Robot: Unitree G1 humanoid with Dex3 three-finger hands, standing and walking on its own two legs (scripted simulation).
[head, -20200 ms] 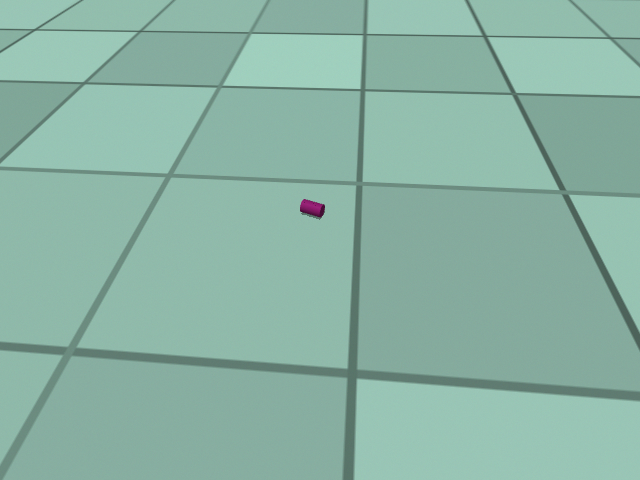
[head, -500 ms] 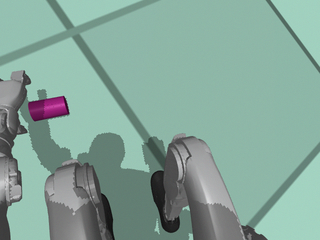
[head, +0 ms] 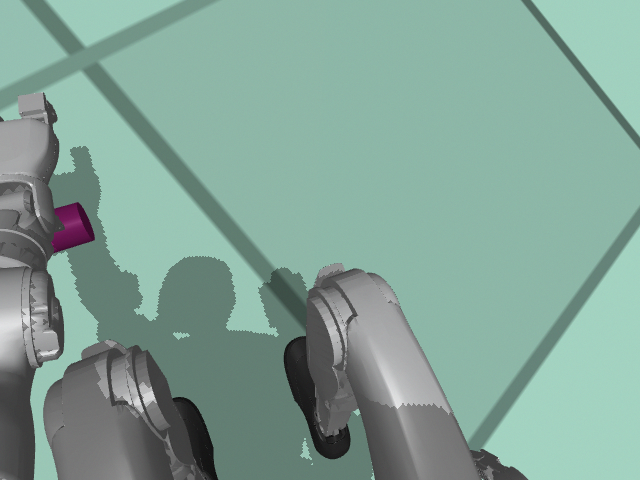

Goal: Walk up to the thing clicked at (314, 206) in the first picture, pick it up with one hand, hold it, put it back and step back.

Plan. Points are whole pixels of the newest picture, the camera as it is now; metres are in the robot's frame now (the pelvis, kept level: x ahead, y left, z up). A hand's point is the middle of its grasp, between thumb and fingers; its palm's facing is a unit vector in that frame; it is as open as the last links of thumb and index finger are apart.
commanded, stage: approach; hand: left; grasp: from above
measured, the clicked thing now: (49, 232) +0.50 +0.25 -0.30
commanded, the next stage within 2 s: close in in 0.32 s
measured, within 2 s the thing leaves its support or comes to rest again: neither
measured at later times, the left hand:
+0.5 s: hand out of the picture +0.51 +0.25 -0.16, palm faces -0.33 -0.05 -0.94, open 14.3 cm
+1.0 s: hand (37, 233) +0.48 +0.24 -0.23, palm faces -0.44 -0.07 -0.89, open 14.4 cm
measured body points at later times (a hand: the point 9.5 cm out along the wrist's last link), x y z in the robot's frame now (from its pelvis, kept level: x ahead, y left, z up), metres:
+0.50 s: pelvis +0.00 +0.01 +0.01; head +0.24 +0.09 +0.38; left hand +0.52 +0.25 -0.10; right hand +0.05 -0.27 -0.08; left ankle +0.07 +0.11 -0.30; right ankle +0.11 -0.10 -0.30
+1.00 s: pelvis -0.01 +0.00 -0.02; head +0.26 +0.08 +0.33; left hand +0.50 +0.24 -0.18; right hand -0.01 -0.27 -0.09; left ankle +0.07 +0.11 -0.30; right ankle +0.11 -0.10 -0.30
